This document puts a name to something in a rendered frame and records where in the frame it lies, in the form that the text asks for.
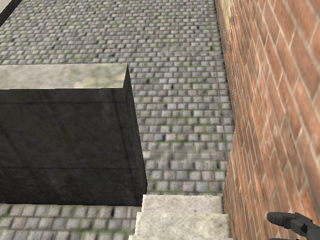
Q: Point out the stairs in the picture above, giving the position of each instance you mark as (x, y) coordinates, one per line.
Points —
(182, 217)

